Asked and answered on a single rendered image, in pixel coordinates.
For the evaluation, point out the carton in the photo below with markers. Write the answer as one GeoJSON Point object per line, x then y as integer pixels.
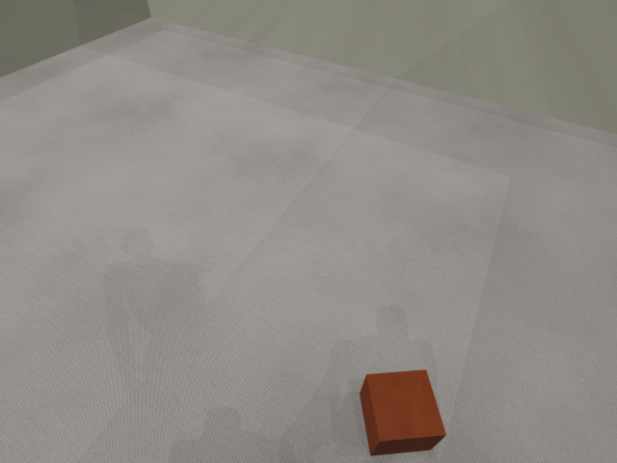
{"type": "Point", "coordinates": [400, 412]}

